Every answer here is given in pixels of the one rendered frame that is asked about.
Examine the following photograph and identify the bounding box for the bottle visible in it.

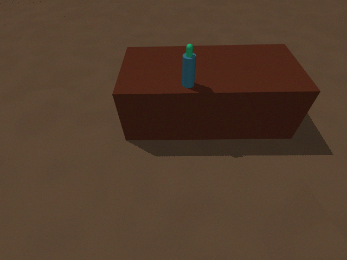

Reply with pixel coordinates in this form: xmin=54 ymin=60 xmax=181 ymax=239
xmin=182 ymin=44 xmax=196 ymax=88

